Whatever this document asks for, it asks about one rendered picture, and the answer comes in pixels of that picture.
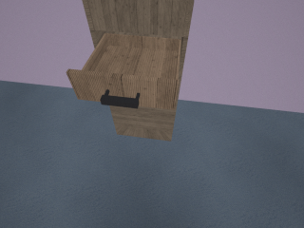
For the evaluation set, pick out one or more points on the cabinet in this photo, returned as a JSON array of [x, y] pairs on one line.
[[150, 18]]

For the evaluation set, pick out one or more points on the drawer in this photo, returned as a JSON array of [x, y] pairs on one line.
[[130, 64]]

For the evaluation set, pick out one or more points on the handle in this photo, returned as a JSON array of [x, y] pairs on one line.
[[120, 101]]

